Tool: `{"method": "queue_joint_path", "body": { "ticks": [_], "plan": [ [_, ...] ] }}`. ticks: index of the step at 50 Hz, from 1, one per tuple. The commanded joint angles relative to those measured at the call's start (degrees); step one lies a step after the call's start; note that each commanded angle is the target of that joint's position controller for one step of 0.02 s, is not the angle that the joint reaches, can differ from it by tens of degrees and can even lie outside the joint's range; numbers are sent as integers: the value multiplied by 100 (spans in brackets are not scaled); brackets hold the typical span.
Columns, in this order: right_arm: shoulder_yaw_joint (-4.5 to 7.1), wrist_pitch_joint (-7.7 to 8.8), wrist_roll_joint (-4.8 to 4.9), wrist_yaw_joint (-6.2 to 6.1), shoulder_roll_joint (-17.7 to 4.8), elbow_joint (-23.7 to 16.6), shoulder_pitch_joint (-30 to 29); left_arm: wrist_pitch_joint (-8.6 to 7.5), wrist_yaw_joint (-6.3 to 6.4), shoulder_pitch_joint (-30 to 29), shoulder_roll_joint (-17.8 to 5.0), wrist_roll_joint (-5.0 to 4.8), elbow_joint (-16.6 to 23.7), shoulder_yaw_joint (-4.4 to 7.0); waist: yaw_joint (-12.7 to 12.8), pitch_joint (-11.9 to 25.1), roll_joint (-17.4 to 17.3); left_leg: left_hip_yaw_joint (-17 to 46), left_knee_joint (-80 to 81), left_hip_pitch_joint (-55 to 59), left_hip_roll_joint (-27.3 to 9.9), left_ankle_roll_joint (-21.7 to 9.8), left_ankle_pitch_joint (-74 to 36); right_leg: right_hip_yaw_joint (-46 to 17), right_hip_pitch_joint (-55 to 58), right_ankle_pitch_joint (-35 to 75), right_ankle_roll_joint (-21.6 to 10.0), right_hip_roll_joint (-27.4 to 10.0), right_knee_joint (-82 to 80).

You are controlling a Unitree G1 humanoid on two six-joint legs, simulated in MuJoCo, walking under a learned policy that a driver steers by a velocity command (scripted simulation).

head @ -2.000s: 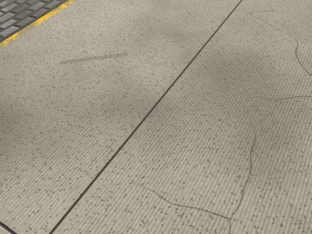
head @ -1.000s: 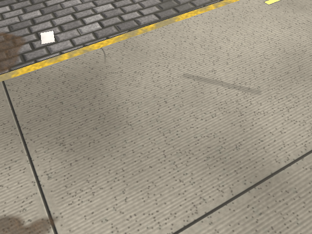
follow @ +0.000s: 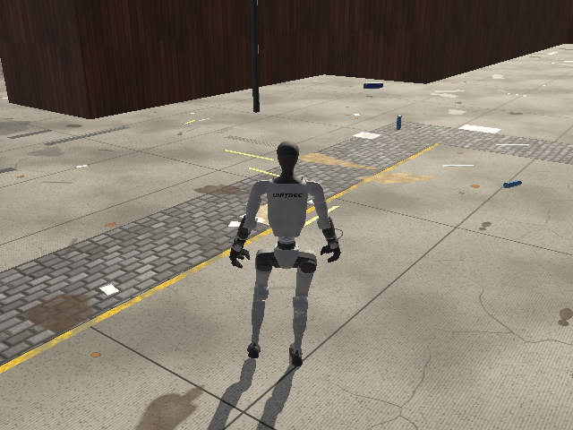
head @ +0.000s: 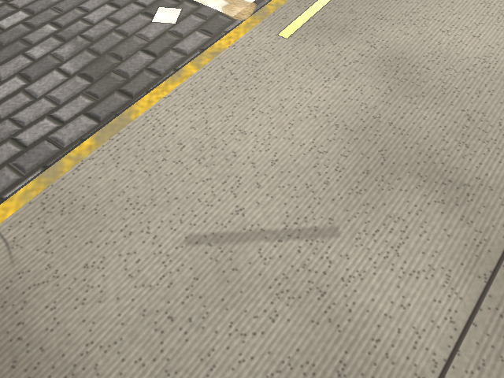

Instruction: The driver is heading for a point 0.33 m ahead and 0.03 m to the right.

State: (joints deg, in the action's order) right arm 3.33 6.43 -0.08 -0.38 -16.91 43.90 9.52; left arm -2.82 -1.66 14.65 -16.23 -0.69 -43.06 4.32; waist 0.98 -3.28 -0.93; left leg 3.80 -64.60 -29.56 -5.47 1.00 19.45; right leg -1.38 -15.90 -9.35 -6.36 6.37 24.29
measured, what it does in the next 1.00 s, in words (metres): walks ahead: left foot, then right foot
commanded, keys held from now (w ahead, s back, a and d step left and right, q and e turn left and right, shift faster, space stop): w+e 0.18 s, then no key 0.82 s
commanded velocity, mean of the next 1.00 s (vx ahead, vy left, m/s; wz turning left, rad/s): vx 0.21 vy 0.00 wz -0.24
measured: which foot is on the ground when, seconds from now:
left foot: up 0.00-0.26, down 0.28-1.00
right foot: down 0.00-0.28, up 0.30-0.60, down 0.62-1.00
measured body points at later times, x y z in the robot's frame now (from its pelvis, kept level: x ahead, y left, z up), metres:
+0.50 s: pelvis +0.24 +0.06 +0.00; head +0.28 +0.06 +0.45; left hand +0.41 +0.31 -0.12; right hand +0.33 -0.22 -0.11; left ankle +0.32 +0.15 -0.74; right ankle +0.20 -0.08 -0.69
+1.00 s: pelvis +0.31 +0.03 -0.01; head +0.31 +0.02 +0.44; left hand +0.48 +0.25 -0.12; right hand +0.36 -0.25 -0.13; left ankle +0.32 +0.15 -0.74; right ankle +0.27 -0.10 -0.74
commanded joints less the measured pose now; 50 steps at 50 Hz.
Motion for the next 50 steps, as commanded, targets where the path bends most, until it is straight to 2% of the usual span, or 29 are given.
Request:
{"method": "queue_joint_path", "body": {
  "ticks": [1, 5, 8, 9, 11, 12, 13, 14, 15, 16, 17, 18, 19, 20, 22, 24, 25, 27, 29, 30, 31, 32, 33, 34, 35, 36, 38, 41, 50],
  "plan": [
    [150, -59, -86, -30, -487, -351, 194, -132, 114, -185, -831, 1, 489, 202, -229, 485, 266, -67, 672, -458, -93, 238, -538, -1524, 348, 1727, -1114, -1419, -1171],
    [32, -43, -63, 8, -244, -628, -737, -56, 230, 140, -949, -52, 413, 242, 130, 330, 487, -161, 2562, -101, 254, 348, -2067, -1131, -26, 1126, -719, -1007, -1051],
    [43, 12, 47, 90, -347, -782, -1172, -5, 249, 443, -974, -83, 322, 250, 324, 328, 605, -90, 3249, 197, 463, 319, -2473, -1478, 118, 535, -609, -1146, -883],
    [68, 34, 64, 116, -433, -814, -1207, 10, 257, 504, -939, -98, 300, 244, 319, 334, 625, 1, 3417, 209, 474, 273, -2379, -1663, 303, 387, -579, -1226, -718],
    [131, 87, 3, 164, -602, -788, -1061, 61, 301, 540, -872, -56, 262, 230, 224, 350, 743, 26, 3662, 262, 504, 101, -2143, -1869, 760, 901, -433, -1357, -195],
    [160, 120, -32, 175, -650, -745, -870, 92, 322, 508, -854, -29, 266, 231, 130, 421, 827, -22, 3731, 445, 525, -21, -2030, -1927, 918, 1314, -328, -1370, 121],
    [193, 159, -94, 166, -675, -638, -494, 111, 336, 398, -755, -23, 305, 199, -86, 593, 816, -157, 4002, 948, 567, -174, -2315, -1844, 962, 1802, -169, -1192, 570],
    [233, 204, -206, 147, -828, -592, -70, 100, 331, 384, -538, 17, 380, 121, -287, 1045, 667, 9, 3974, 1882, 211, -409, -3187, -1627, 754, 1839, 69, -864, 1390],
    [300, 204, -330, 133, -1206, -580, 498, 71, 334, 873, -248, 107, 465, 16, -258, 1916, -376, 1228, 3473, 3731, -1004, -1034, -4937, -1243, -437, -71, 416, -341, 3048],
    [355, 66, -198, 186, -1275, -383, 845, 40, 304, 1726, -276, -12, 383, -30, -100, 2685, -1889, 3192, 3790, 4807, -2034, -1966, -4706, -908, -1680, -3128, 730, 139, 4608],
    [255, -13, -28, 201, -877, -464, 758, 87, 307, 1556, -803, -77, 239, 80, -237, 2360, -1062, 3262, 4052, 4406, -1873, -1819, -3311, -1160, -2053, -2864, 808, -204, 5183],
    [159, -79, -26, 183, -613, -524, 425, 167, 327, 861, -961, -83, 344, 127, -348, 1626, -583, 2476, 4172, 3694, -1593, -1584, -2868, -953, -2244, -2484, 868, -361, 5276],
    [47, -127, -82, 186, -389, -537, 67, 252, 359, 450, -907, -19, 407, 120, -284, 1150, -232, 1852, 4311, 2917, -1273, -1446, -2936, -793, -2118, -2234, 904, -539, 4978],
    [-16, -144, -116, 187, -271, -510, -207, 320, 371, 304, -784, 29, 486, 109, -108, 880, -298, 1503, 4438, 2270, -1101, -1386, -3053, -767, -1819, -2014, 911, -763, 4522],
    [-33, -160, -169, 197, -261, -408, -475, 407, 373, 494, -430, 36, 430, 29, 141, 733, -649, 744, 4665, 1441, -638, -1267, -3526, -437, -922, -1778, 956, -866, 3429],
    [11, -180, -149, 172, -404, -318, -531, 388, 385, 495, -229, 81, 404, -50, 151, 949, -747, 400, 4603, 1394, -576, -1361, -4367, -230, -379, -1508, 1009, -848, 2480],
    [32, -200, -115, 155, -472, -260, -473, 380, 381, 432, -220, 89, 397, -67, 105, 1116, -738, 376, 4574, 1503, -627, -1398, -4475, -202, -175, -1187, 1008, -852, 2118],
    [42, -265, -50, 134, -551, -165, -399, 412, 368, 342, -319, 75, 372, -49, 50, 1273, -665, 401, 4566, 1620, -707, -1404, -3858, -144, 166, -658, 974, -829, 1547],
    [2, -344, -1, 134, -523, -120, -513, 462, 338, 253, -334, 97, 338, -36, 124, 1097, -579, 363, 4581, 1329, -591, -1240, -2352, -20, 664, -47, 845, -756, 747],
    [-44, -364, 14, 145, -424, -73, -465, 479, 331, 137, -343, 151, 359, -34, 127, 943, -523, 347, 4597, 1139, -438, -1039, -1399, -31, 893, 183, 744, -745, 337],
    [-112, -362, -21, 163, -262, 11, -304, 484, 342, -34, -440, 227, 458, -30, 82, 786, -366, 333, 4578, 900, -277, -734, -563, -346, 1094, 511, 610, -985, 67],
    [-161, -356, -118, 178, -157, 41, -186, 478, 373, -143, -669, 242, 581, -6, -56, 707, 32, 137, 4308, 711, -4, -447, 133, -833, 1195, 892, 414, -1456, -83],
    [-166, -363, -120, 185, -81, 87, 240, 486, 385, -386, -907, 180, 506, 49, -477, 611, 846, -288, 4263, 987, 408, -247, 224, -883, 629, -1, 172, -1497, 7],
    [-161, -393, -150, 152, -195, 137, 26, 457, 338, -474, -555, 165, 521, -2, -261, 474, 800, -398, 4104, 1393, 440, -115, -123, -751, 126, -877, 219, -1254, -115],
    [-128, -418, -118, 131, -300, 136, -121, 417, 315, -463, -395, 211, 492, -50, -192, 292, 684, -378, 4058, 1398, 428, -126, -304, -674, -21, -952, 350, -1128, -129],
    [-128, -439, -98, 96, -285, 174, -126, 374, 309, -472, -412, 224, 478, -53, -194, 267, 608, -346, 4015, 1424, 376, -175, -474, -610, -14, -588, 451, -1065, -56],
    [-127, -455, -106, 76, -299, 240, -31, 289, 314, -372, -411, 173, 425, -53, -182, 356, 527, -310, 3971, 1422, 343, -209, -847, -543, 222, 150, 510, -1033, 161],
    [-130, -434, -65, 72, -278, 335, -73, 266, 337, -301, -409, 139, 369, -52, -135, 537, 338, -312, 3864, 1543, 316, -207, -1332, -493, 456, 821, 499, -1004, 369],
    [-103, -553, -20, 11, -348, 709, -131, 287, 334, -359, -370, 117, 140, -43, -167, 572, 124, -299, 3774, 1860, 278, -162, -1748, -412, 549, 1273, 484, -932, 396]
  ]
}}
